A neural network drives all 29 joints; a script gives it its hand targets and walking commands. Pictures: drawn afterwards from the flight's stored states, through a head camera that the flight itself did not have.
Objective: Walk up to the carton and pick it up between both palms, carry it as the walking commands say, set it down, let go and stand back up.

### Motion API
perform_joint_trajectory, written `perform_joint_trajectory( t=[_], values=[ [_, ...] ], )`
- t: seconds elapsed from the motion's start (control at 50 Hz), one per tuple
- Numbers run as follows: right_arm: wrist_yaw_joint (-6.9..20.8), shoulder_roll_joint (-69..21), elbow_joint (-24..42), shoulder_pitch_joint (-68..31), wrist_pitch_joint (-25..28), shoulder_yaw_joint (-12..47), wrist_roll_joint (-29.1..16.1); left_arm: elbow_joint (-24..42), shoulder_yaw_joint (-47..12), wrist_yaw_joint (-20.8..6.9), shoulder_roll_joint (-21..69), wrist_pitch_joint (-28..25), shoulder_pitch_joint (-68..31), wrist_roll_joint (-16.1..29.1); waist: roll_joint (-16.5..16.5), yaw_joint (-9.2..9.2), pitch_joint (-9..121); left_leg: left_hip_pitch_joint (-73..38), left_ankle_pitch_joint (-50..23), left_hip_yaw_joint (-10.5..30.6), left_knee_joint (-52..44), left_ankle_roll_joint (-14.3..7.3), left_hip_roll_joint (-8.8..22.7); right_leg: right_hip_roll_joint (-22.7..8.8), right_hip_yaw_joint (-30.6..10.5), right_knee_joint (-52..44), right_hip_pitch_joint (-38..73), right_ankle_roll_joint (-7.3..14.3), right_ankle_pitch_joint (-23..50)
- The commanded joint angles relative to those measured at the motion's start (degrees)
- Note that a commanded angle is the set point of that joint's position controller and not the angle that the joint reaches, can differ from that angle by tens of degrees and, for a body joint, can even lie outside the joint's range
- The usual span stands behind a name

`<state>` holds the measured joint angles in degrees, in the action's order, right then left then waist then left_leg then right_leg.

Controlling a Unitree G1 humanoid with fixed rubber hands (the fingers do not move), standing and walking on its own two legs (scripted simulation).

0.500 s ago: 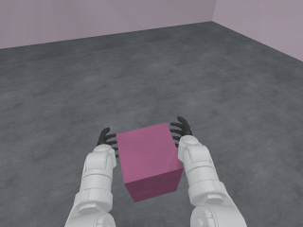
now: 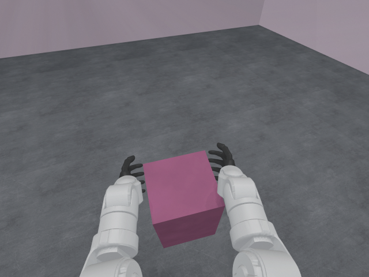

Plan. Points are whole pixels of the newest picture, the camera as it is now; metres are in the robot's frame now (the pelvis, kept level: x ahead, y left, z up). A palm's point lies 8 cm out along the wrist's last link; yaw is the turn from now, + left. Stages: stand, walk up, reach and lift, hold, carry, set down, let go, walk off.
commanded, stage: reach and lift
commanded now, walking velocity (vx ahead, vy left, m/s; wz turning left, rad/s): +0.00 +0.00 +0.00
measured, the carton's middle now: (182, 203) +0.32 +0.01 -0.04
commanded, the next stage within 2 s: hold in 0.84 s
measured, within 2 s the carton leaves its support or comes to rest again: neither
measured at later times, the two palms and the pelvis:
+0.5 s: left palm (129, 186) +0.31 +0.14 +0.05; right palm (228, 177) +0.33 -0.09 +0.06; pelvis +0.00 +0.00 +0.00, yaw +0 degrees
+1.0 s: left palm (129, 187) +0.30 +0.14 +0.05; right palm (229, 180) +0.32 -0.09 +0.06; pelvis -0.01 +0.00 +0.00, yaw +0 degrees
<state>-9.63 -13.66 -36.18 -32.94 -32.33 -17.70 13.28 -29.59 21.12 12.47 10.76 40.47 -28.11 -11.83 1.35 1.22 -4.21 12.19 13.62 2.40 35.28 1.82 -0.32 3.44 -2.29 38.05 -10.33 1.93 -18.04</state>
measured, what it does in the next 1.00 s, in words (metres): stands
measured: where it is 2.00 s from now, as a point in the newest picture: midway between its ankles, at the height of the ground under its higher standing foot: outside the picture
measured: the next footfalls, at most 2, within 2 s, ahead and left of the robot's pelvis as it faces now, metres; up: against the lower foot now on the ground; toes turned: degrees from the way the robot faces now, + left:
none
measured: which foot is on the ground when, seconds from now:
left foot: down 0.00-1.00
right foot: down 0.00-1.00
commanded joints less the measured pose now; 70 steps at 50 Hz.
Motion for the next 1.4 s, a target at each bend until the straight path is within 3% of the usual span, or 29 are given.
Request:
perform_joint_trajectory(
  t=[0.0, 0.06, 0.1, 0.12, 0.16, 0.22, 0.24, 0.28, 0.32, 0.36, 0.38, 0.44, 0.5, 0.52, 0.56, 0.66, 0.76, 0.78, 0.8, 0.82, 0.9, 0.98, 1.06, 1.1, 1.14, 1.16, 1.2, 1.34, 1.38],
  values=[
    [15.13, -62.06, -6.73, -29.57, -2.3, 20.31, -8.7, 6.54, -36.19, -19.36, 59.42, -3.47, -55.02, 12.12, -3.34, -3.94, 24.38, -8.54, -2.37, 0.02, -5.59, -0.97, -5.22, -2.32, -6.47, -13.81, -0.13, -0.76, 4.4],
    [15.22, -60.07, -7.78, -26.0, -2.61, 19.04, -7.71, 4.46, -36.85, -19.0, 61.17, -2.56, -51.39, 11.03, -7.37, -5.14, 22.11, -7.19, -1.05, 1.13, -7.47, -0.94, -4.65, -1.27, -4.91, -13.2, 0.17, -0.59, 5.71],
    [15.05, -60.59, -7.35, -27.01, -2.75, 19.29, -7.23, 5.42, -36.78, -19.3, 60.81, -2.88, -52.78, 11.74, -3.03, -5.69, 22.23, -8.88, -2.16, 1.31, -6.76, -1.19, -4.8, -1.44, -5.44, -13.57, -0.95, -0.75, 5.72],
    [15.13, -60.49, -5.0, -27.85, -2.52, 20.2, -7.84, 7.36, -38.13, -19.51, 60.72, -3.17, -54.09, 11.84, -6.88, -5.5, 22.89, -8.1, -2.03, 0.8, -6.84, -1.0, -5.24, -1.38, -5.28, -13.37, -0.29, -0.76, 6.04],
    [14.97, -60.85, -8.02, -27.38, -2.57, 18.8, -7.0, 7.69, -37.24, -19.71, 58.92, -3.47, -55.82, 12.05, -4.19, -5.14, 23.07, -7.6, 0.09, 0.4, -5.78, -1.05, -5.75, -1.89, -6.29, -14.12, -0.76, -0.41, 1.75],
    [15.27, -60.58, -5.28, -28.75, -2.64, 19.88, -7.79, 5.97, -37.25, -19.35, 60.57, -3.12, -53.07, 11.77, -5.76, -4.93, 23.38, -8.7, -1.48, 0.81, -7.07, -1.06, -4.8, -1.3, -5.19, -13.31, -0.04, -0.8, 5.92],
    [15.38, -60.27, -5.11, -26.82, -2.25, 19.11, -8.3, 9.34, -40.28, -19.3, 62.29, -3.19, -54.9, 13.11, -7.47, -7.01, 23.66, -9.64, -2.73, 1.06, -6.93, -0.54, -4.82, -1.4, -5.08, -13.24, 0.14, -0.27, 7.01],
    [14.96, -61.05, -4.46, -25.66, -2.59, 19.99, -7.1, 4.75, -38.63, -19.75, 62.6, -2.58, -51.89, 12.68, -5.46, -6.19, 24.64, -8.07, -2.85, 0.61, -6.86, -0.76, -5.44, -1.15, -5.36, -13.41, 1.33, -0.69, 8.07],
    [15.26, -61.44, -7.43, -21.51, -3.38, 18.79, -6.95, 8.01, -39.01, -19.45, 61.51, -2.39, -51.33, 12.73, -7.2, -6.99, 23.52, -8.44, -3.95, 0.74, -7.76, -0.78, -5.02, -1.36, -5.01, -13.53, 2.04, -0.66, 10.78],
    [15.23, -61.77, -1.78, -25.91, -2.41, 21.6, -8.52, 8.46, -40.73, -20.03, 62.21, -2.74, -51.89, 13.16, -7.34, -5.75, 27.21, -7.14, -4.52, 0.64, -6.65, -0.72, -5.78, -1.27, -5.49, -12.64, 4.84, -1.11, 13.27],
    [15.25, -61.9, -1.14, -25.27, -2.55, 22.15, -8.46, 8.99, -40.14, -19.99, 62.61, -3.01, -50.76, 13.93, -4.83, -6.31, 27.78, -9.11, -5.11, 0.88, -6.93, -1.06, -5.48, -1.35, -5.3, -12.49, 4.73, -1.3, 13.58],
    [15.3, -61.31, -5.11, -24.71, -3.57, 19.86, -7.09, 4.06, -37.33, -20.05, 62.24, -1.83, -49.08, 12.2, -5.4, -6.87, 22.15, -8.45, -2.47, 1.0, -7.36, -1.19, -5.46, -1.71, -5.38, -13.65, 0.21, -0.97, 8.41],
    [15.47, -62.54, -0.61, -27.65, -2.5, 23.39, -8.8, 5.88, -38.14, -20.69, 61.28, -2.8, -49.71, 12.61, -1.92, -5.11, 26.81, -8.99, -3.83, 0.48, -5.86, -1.54, -5.96, -2.2, -6.15, -13.34, 2.55, -1.16, 10.74],
    [15.31, -60.94, -3.02, -25.97, -2.7, 20.85, -8.06, 4.16, -38.14, -20.55, 62.55, -2.38, -48.98, 12.02, -4.55, -6.57, 25.41, -9.65, -3.67, 0.57, -6.6, -0.97, -6.38, -2.21, -6.01, -13.62, 0.95, -0.71, 9.53],
    [15.52, -61.71, -1.61, -26.3, -2.87, 22.69, -8.71, 5.21, -37.88, -20.53, 61.84, -2.61, -48.57, 12.52, -4.76, -5.67, 25.55, -7.99, -3.26, 0.85, -6.74, -1.5, -5.63, -2.02, -5.69, -13.19, 1.76, -1.02, 9.75],
    [15.64, -61.18, -3.15, -24.24, -2.88, 21.61, -7.41, 4.72, -39.35, -20.7, 63.83, -2.52, -50.08, 12.93, -3.32, -7.85, 26.54, -11.05, -2.5, 1.48, -7.19, -1.29, -5.7, -1.36, -4.91, -13.65, -0.48, -0.33, 7.55],
    [16.1, -61.09, 0.32, -24.71, -2.86, 23.31, -8.94, 6.42, -42.7, -20.57, 66.4, -2.11, -48.69, 14.59, -7.1, -8.14, 27.69, -11.5, -3.56, 0.69, -7.4, -0.63, -6.14, -0.75, -4.72, -13.65, 1.56, -0.38, 9.53],
    [16.28, -62.91, -2.51, -25.07, -3.38, 22.52, -9.18, 4.81, -38.71, -20.25, 63.35, -1.73, -46.95, 12.37, -6.21, -5.67, 23.41, -8.57, -0.15, 0.32, -7.1, -1.49, -6.52, -2.19, -5.59, -14.5, -0.17, -0.29, 3.96],
    [16.51, -61.41, -3.35, -26.08, -3.43, 20.89, -8.84, 2.44, -37.9, -20.34, 64.41, -1.44, -45.85, 12.13, -6.6, -6.27, 21.76, -8.02, 1.48, 0.34, -8.05, -1.52, -6.06, -1.48, -4.68, -14.71, -0.27, -0.46, 2.66],
    [16.48, -61.4, -4.39, -23.68, -3.83, 20.63, -7.15, 1.9, -37.09, -20.55, 63.08, -1.3, -46.76, 12.07, -3.0, -6.44, 21.53, -9.96, 0.7, 0.63, -7.28, -1.75, -6.06, -1.89, -5.16, -14.99, -2.49, -0.11, 2.62],
    [16.58, -62.27, -2.19, -25.62, -2.82, 22.02, -8.29, 6.01, -40.27, -20.8, 64.31, -2.22, -50.37, 13.25, -3.9, -6.81, 26.27, -13.0, -0.82, -0.14, -5.98, -0.89, -7.01, -2.47, -5.96, -14.75, -2.1, 0.03, 4.04],
    [16.66, -59.63, -1.82, -26.47, -2.43, 21.51, -7.64, 1.0, -39.59, -20.72, 65.24, -1.44, -46.12, 11.72, -5.16, -7.14, 24.0, -13.02, 1.44, 0.28, -6.72, -0.7, -6.55, -2.05, -5.07, -14.9, -4.07, 0.41, 0.85],
    [16.5, -62.23, -1.79, -24.61, -3.29, 21.41, -8.18, 2.59, -38.61, -20.75, 64.49, -1.03, -43.96, 11.7, -4.89, -5.46, 23.49, -12.45, -0.02, -0.58, -6.64, -1.13, -6.81, -2.19, -5.23, -15.33, -2.72, -0.22, 2.1],
    [16.65, -61.55, -3.56, -21.89, -3.13, 20.9, -7.43, 3.94, -39.02, -20.48, 63.84, -1.27, -44.94, 11.73, -5.51, -6.91, 23.35, -12.91, 0.33, -0.09, -6.95, -0.77, -6.86, -2.95, -5.72, -15.93, -3.18, 0.5, 1.69],
    [16.85, -60.47, 1.03, -25.21, -2.9, 23.29, -8.58, 5.43, -40.65, -20.58, 64.74, -1.41, -44.75, 13.1, -4.87, -6.74, 25.64, -12.66, 0.94, 0.13, -7.75, -0.75, -6.12, -1.62, -4.36, -14.62, -1.27, 0.17, 3.41],
    [16.88, -62.16, 2.17, -26.68, -3.13, 25.08, -9.51, 2.89, -39.21, -20.76, 64.91, -1.28, -42.14, 11.9, -1.03, -5.16, 23.19, -13.27, 0.5, -0.4, -6.17, -1.66, -6.88, -2.82, -5.47, -15.8, -3.57, 0.01, 0.8],
    [16.72, -62.96, 1.62, -21.92, -3.54, 25.11, -9.66, 6.23, -41.39, -20.65, 65.75, -1.27, -41.88, 13.46, -4.0, -6.37, 26.86, -13.71, -3.77, 0.36, -7.46, -1.26, -6.27, -1.9, -5.51, -14.61, 0.28, -0.41, 8.52],
    [17.13, -62.31, 1.02, -23.63, -4.0, 24.22, -9.19, 2.66, -39.15, -21.02, 65.14, -0.65, -40.91, 12.2, -2.5, -5.28, 24.73, -12.68, 0.43, 0.33, -7.45, -1.88, -6.22, -1.92, -5.22, -15.22, -2.76, -0.11, 1.77],
    [17.22, -61.93, 2.56, -26.09, -3.66, 24.93, -9.71, 2.2, -38.64, -21.05, 65.71, -0.51, -40.36, 12.13, -4.6, -5.21, 22.38, -12.71, 2.0, -0.71, -7.76, -1.2, -6.74, -2.12, -4.13, -16.11, -3.44, -0.09, -0.44]
  ],
)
